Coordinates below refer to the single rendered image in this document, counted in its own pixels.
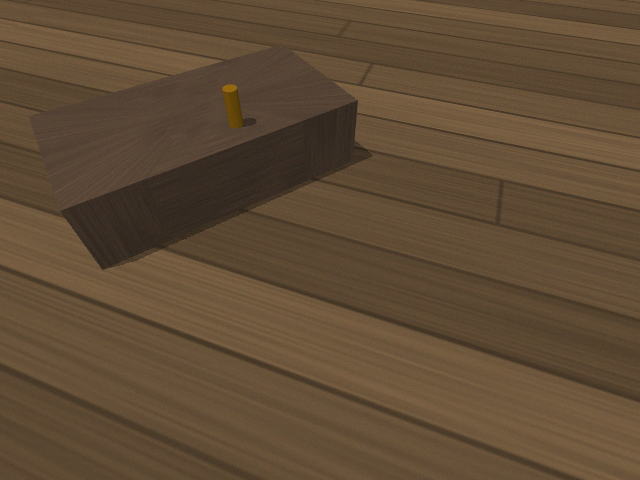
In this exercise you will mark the can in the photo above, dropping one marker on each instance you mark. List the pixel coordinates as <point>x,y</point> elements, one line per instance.
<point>232,103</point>

